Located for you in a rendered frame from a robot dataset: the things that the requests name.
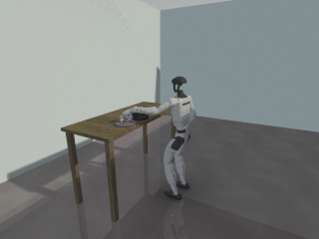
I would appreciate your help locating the pot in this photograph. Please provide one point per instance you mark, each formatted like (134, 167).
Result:
(139, 117)

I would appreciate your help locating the right robot foot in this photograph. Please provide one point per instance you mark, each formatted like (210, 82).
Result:
(185, 185)

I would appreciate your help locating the left robot hand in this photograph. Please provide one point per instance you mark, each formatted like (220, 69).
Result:
(128, 115)

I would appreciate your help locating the lid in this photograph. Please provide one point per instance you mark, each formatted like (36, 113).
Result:
(125, 123)

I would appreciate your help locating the left robot shin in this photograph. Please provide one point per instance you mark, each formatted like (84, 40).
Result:
(171, 179)

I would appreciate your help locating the robot right forearm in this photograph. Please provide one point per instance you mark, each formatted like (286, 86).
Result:
(190, 120)

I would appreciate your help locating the robot left upper arm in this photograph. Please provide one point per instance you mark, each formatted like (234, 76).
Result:
(169, 104)

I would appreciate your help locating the robot left forearm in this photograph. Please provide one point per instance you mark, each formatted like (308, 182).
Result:
(141, 110)

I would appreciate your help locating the robot right upper arm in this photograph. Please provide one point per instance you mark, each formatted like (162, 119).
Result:
(192, 113)

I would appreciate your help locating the table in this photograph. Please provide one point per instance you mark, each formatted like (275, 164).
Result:
(103, 128)

